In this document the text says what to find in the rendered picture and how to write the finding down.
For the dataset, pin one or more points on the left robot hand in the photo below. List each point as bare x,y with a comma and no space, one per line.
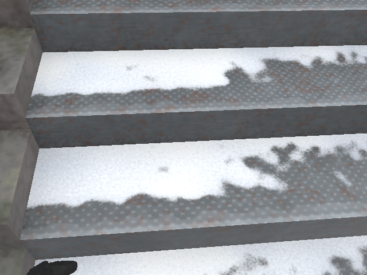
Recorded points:
54,268

